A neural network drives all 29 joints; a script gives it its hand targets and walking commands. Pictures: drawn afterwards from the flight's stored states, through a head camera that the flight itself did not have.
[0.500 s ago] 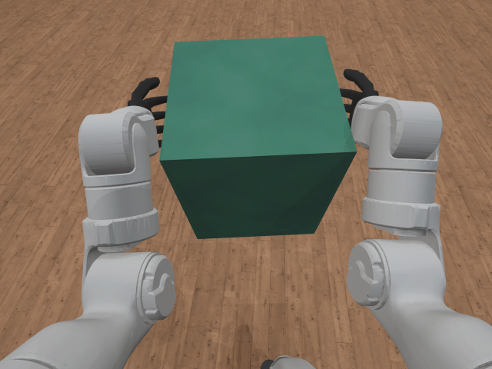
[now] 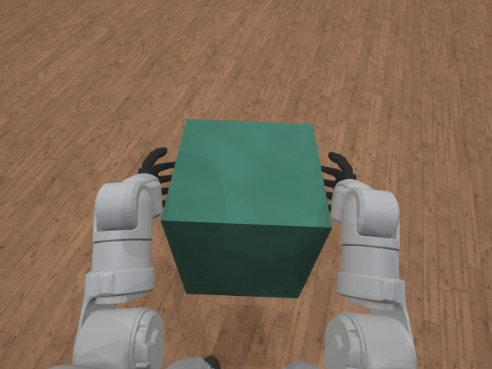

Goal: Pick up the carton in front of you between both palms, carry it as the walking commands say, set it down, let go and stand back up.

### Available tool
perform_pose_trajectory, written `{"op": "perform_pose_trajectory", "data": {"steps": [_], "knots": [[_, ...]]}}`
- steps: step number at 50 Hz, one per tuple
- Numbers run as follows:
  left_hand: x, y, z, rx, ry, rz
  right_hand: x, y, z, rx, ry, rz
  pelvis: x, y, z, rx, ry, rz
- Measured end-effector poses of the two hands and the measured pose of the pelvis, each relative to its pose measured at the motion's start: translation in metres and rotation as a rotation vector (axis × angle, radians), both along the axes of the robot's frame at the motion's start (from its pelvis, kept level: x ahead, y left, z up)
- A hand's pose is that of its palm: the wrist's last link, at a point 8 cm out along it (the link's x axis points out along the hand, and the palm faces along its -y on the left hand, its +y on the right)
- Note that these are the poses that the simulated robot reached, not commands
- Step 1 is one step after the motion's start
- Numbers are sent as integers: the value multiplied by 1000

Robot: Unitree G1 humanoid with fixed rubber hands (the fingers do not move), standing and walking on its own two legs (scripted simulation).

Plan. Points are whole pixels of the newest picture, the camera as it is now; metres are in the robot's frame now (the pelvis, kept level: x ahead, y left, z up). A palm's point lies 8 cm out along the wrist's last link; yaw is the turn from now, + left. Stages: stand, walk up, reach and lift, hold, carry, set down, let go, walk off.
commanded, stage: carry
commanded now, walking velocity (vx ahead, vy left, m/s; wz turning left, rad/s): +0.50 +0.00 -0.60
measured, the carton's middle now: (245, 213) +0.35 +0.03 +0.00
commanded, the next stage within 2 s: none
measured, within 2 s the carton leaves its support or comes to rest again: neither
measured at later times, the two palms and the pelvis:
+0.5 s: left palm (253, 89) +0.59 +0.03 +0.08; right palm (406, 123) +0.53 -0.26 +0.08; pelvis +0.31 -0.06 +0.00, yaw -13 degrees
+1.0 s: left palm (317, 22) +0.90 -0.12 +0.06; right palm (431, 65) +0.74 -0.37 +0.07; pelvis +0.61 -0.11 +0.00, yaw -34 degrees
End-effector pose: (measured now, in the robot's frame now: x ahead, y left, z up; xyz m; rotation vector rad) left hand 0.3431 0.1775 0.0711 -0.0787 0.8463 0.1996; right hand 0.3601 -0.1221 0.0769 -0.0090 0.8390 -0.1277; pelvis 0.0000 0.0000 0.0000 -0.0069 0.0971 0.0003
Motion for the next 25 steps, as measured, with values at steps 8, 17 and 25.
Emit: {"op": "perform_pose_trajectory", "data": {"steps": [8,17,25], "knots": [[73,-55,2,-91,-103,-111,21,-52,11,29,-114,-208,91,5,12,-40,-1,-82],[177,-112,14,-15,-206,-236,107,-106,10,25,-211,-227,229,-33,-19,-27,-63,-152],[246,-146,9,14,-82,-256,173,-138,1,37,-86,-237,307,-62,-2,-6,-60,-232]]}}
